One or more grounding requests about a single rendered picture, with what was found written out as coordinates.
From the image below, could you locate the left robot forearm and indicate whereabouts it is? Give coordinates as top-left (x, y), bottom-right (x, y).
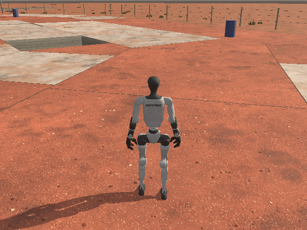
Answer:
top-left (127, 117), bottom-right (136, 139)

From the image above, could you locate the robot thigh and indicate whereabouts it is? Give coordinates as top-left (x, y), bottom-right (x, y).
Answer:
top-left (137, 133), bottom-right (147, 166)
top-left (160, 134), bottom-right (170, 169)

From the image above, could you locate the robot right thigh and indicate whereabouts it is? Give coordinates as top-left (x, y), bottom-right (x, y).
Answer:
top-left (160, 134), bottom-right (170, 169)

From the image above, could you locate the right robot forearm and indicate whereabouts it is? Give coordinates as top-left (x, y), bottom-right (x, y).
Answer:
top-left (171, 117), bottom-right (180, 137)

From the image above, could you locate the right robot upper arm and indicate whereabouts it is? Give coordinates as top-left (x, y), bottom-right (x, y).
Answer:
top-left (164, 97), bottom-right (175, 123)

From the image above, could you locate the robot left thigh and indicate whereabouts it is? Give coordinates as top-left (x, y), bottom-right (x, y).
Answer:
top-left (137, 133), bottom-right (147, 166)

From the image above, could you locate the left robot upper arm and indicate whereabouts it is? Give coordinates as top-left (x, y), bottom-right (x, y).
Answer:
top-left (132, 97), bottom-right (144, 123)

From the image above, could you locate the right robot hand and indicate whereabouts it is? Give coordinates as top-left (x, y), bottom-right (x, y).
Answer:
top-left (170, 136), bottom-right (181, 148)

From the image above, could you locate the left robot hand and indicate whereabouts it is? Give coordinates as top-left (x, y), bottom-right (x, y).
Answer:
top-left (126, 137), bottom-right (137, 150)

